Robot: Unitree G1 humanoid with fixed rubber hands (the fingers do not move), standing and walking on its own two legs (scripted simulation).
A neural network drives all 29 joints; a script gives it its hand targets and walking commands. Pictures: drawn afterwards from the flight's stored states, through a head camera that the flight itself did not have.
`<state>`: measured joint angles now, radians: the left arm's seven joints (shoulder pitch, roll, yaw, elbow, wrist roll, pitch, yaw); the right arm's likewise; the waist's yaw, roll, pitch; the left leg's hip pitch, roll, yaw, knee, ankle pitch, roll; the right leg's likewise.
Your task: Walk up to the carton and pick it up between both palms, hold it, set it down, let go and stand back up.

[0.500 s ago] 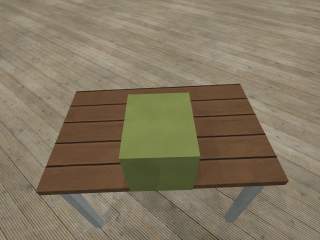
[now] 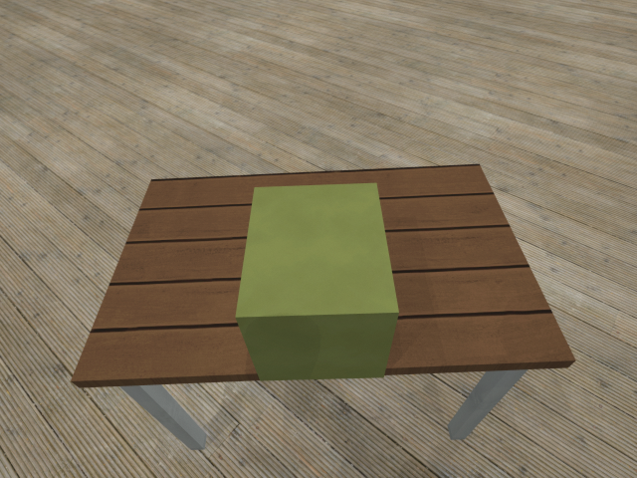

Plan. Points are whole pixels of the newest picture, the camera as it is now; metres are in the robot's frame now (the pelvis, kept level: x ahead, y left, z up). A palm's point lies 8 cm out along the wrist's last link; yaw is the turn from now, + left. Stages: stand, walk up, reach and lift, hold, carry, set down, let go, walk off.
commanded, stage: stand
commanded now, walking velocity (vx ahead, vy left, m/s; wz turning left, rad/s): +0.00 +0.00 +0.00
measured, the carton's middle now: (318, 281) +0.43 +0.03 -0.06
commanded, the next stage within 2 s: none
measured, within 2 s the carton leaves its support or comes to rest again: neither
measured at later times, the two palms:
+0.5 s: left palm out of the picture +0.05 +0.26 -0.12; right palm out of the picture +0.05 -0.25 -0.12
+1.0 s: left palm out of the picture +0.03 +0.25 -0.13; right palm out of the picture +0.03 -0.25 -0.13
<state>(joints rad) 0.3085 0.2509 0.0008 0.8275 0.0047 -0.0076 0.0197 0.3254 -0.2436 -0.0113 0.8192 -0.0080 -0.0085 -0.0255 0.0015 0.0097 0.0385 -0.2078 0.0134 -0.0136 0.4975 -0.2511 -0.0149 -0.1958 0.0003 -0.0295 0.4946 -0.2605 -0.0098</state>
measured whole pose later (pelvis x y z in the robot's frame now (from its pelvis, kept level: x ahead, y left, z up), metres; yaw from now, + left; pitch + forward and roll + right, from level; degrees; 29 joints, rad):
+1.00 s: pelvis +0.01 +0.00 +0.00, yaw +0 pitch -2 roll +0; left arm 0.31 0.23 -0.01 0.95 0.00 -0.01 0.03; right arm 0.31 -0.22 0.00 0.95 0.00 -0.01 -0.04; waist 0.00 0.01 0.04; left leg -0.18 0.01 -0.01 0.45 -0.24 -0.01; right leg -0.17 0.00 -0.02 0.45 -0.25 -0.01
